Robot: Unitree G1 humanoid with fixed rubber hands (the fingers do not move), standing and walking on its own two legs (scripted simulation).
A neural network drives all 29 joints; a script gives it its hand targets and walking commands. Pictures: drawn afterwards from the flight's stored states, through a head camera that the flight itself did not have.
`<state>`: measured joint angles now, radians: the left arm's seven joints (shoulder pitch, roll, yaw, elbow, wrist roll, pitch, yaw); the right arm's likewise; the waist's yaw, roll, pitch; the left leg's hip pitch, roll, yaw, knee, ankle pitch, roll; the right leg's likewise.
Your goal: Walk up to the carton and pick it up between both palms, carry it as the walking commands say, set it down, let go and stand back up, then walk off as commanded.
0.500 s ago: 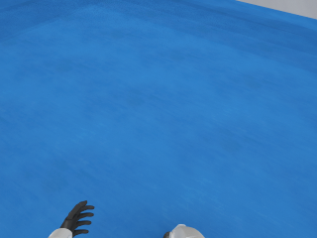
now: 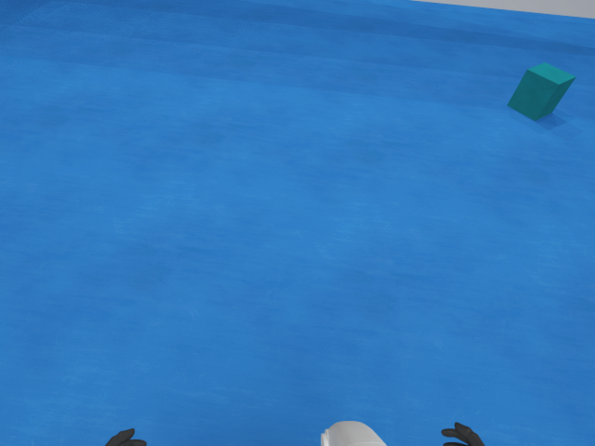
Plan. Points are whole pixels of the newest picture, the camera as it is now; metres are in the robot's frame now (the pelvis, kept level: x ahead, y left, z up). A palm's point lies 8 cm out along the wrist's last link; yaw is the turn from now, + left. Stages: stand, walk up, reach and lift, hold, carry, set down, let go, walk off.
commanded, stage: walk up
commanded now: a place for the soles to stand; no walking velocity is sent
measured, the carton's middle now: (539, 91) +2.14 -1.66 -0.63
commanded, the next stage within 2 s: none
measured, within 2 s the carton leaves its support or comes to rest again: neither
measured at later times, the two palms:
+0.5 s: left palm (205, 244) +0.52 +0.18 -0.15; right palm (434, 264) +0.44 -0.28 -0.09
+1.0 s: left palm (276, 101) +0.99 +0.03 -0.08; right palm (419, 219) +0.52 -0.26 -0.06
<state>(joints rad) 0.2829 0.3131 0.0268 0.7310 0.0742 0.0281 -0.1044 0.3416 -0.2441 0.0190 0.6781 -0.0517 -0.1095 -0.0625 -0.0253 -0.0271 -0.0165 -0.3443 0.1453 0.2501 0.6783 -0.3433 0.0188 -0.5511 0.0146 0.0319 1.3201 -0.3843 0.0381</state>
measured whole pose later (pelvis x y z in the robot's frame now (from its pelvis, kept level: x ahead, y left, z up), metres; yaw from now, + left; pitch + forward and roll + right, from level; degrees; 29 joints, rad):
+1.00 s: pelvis +0.74 -0.08 +0.02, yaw -22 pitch +0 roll -4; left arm 0.10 0.25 0.01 0.69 0.06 0.01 -0.11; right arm 0.69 -0.23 0.01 0.86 0.00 -0.09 -0.02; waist -0.09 -0.06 -0.01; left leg 0.10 0.14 0.25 0.29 -0.37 -0.04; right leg -0.72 -0.04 -0.06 0.80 0.12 0.01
